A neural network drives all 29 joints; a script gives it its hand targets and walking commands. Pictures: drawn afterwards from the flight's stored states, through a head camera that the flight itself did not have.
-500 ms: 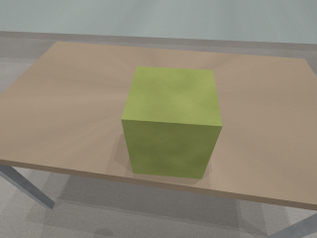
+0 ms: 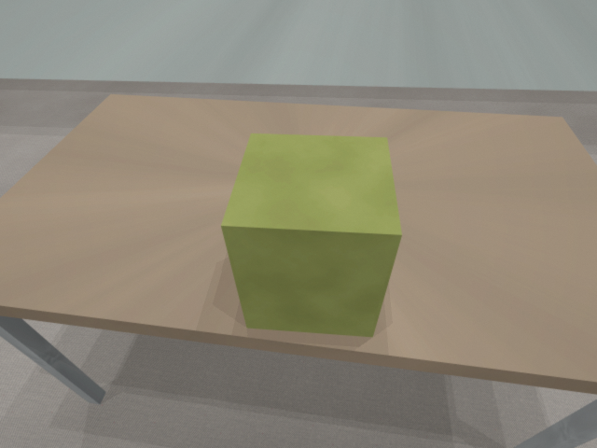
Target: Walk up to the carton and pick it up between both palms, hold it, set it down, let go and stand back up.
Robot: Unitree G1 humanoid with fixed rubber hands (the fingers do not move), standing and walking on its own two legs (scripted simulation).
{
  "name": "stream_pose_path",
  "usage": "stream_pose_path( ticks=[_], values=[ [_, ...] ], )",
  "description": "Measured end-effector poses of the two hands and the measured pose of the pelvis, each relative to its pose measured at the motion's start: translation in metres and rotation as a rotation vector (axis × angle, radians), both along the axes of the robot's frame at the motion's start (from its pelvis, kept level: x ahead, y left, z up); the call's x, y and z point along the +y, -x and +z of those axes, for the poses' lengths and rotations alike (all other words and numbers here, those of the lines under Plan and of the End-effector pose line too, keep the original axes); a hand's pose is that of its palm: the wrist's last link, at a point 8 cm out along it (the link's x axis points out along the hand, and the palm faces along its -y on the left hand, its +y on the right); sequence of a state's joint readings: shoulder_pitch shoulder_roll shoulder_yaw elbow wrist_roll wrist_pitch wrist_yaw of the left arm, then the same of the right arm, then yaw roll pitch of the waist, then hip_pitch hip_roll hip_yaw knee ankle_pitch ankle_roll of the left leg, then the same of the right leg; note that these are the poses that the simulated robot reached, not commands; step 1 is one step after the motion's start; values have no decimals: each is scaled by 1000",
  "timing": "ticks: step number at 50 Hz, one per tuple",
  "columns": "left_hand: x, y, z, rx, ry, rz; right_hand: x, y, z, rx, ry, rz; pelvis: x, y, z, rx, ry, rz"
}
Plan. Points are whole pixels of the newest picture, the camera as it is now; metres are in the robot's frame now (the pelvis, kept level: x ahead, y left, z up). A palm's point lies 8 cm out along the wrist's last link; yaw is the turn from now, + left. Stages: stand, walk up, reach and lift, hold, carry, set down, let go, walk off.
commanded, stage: stand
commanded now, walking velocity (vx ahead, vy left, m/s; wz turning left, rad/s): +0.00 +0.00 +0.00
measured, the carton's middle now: (313, 237) +0.43 -0.02 +0.04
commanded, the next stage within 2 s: none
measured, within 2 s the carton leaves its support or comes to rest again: neither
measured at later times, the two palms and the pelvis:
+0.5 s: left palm out of the picture +0.03 +0.25 -0.13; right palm out of the picture +0.02 -0.27 -0.14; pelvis -0.01 -0.01 +0.00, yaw +0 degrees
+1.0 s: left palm out of the picture +0.03 +0.26 -0.13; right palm out of the picture +0.03 -0.29 -0.13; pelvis -0.01 -0.01 +0.00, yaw +0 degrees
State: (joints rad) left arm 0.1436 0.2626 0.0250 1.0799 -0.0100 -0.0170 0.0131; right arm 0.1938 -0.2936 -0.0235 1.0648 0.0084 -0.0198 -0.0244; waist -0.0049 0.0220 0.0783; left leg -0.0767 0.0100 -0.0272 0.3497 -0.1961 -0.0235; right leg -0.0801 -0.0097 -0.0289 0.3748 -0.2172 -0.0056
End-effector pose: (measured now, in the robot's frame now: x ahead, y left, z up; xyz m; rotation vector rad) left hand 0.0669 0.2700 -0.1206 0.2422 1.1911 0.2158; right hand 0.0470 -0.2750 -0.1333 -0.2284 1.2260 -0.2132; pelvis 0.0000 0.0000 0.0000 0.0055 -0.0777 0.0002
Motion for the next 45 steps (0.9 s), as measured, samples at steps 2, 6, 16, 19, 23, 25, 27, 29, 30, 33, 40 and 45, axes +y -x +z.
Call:
stream_pose_path(
  ticks=[2,6,16,19,23,25,27,29,30,33,40,45],
  values=[
    [-1,3,0,6,-3,-5,-1,6,-1,16,-1,-4,-1,1,0,1,-1,-1],
    [-2,9,-1,17,-6,2,1,13,-3,30,-12,-1,-3,3,0,0,-1,-3],
    [-9,27,-5,57,10,11,-1,24,-3,52,-17,-10,-7,7,1,3,1,0],
    [-13,31,-7,61,21,19,-3,25,-3,52,-10,0,-8,9,1,0,3,-2],
    [-20,34,-9,74,31,24,-1,25,-4,56,-17,-2,-9,9,0,2,3,-2],
    [-23,35,-11,78,37,22,2,26,-5,62,-22,2,-10,9,0,3,3,-5],
    [-26,35,-12,74,44,26,5,26,-6,64,-32,3,-11,9,0,4,3,-7],
    [-28,34,-12,64,48,27,6,25,-6,56,-38,3,-12,9,0,4,3,-5],
    [-29,34,-12,61,50,28,7,24,-6,52,-38,3,-12,9,0,4,2,-4],
    [-29,35,-11,60,46,27,6,23,-6,45,-38,5,-13,10,0,3,1,-5],
    [-21,39,-9,71,25,25,-3,22,-4,35,-14,-4,-13,10,0,2,4,-7],
    [-13,40,-7,77,7,36,-11,23,-1,47,3,-5,-13,9,0,-1,5,-6]
  ],
)
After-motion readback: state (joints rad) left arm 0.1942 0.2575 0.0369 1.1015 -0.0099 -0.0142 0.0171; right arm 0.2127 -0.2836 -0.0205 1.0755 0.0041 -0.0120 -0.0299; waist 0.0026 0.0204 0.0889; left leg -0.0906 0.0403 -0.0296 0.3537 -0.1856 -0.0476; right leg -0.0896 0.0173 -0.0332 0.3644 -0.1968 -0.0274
